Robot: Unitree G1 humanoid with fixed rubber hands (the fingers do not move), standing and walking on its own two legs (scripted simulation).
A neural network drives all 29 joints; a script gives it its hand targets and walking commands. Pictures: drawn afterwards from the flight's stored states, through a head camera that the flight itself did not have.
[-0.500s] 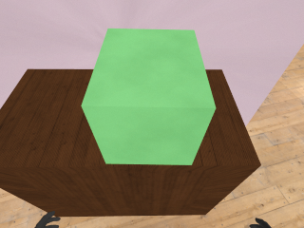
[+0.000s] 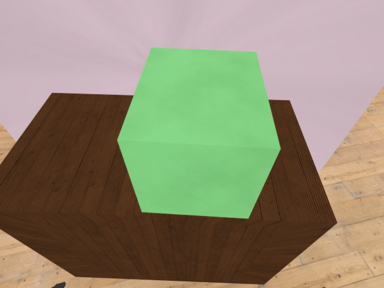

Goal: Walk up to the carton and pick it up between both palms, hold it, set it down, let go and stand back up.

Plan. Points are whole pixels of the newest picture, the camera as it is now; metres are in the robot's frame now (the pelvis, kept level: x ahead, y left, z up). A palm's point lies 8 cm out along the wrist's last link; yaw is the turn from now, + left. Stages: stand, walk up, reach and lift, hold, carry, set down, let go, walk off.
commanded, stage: walk up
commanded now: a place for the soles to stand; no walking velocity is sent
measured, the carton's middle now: (199, 131) +0.46 +0.01 +0.07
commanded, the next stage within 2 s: stand in 1.24 s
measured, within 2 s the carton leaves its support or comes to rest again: neither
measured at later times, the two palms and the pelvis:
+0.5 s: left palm out of the picture +0.12 +0.31 -0.11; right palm (340, 282) +0.18 -0.32 -0.12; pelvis +0.08 -0.02 -0.01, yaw +1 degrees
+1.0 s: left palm (68, 250) +0.23 +0.30 -0.10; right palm (335, 271) +0.20 -0.31 -0.11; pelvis +0.10 -0.01 +0.00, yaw -2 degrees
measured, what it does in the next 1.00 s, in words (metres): steps on the spot: left foot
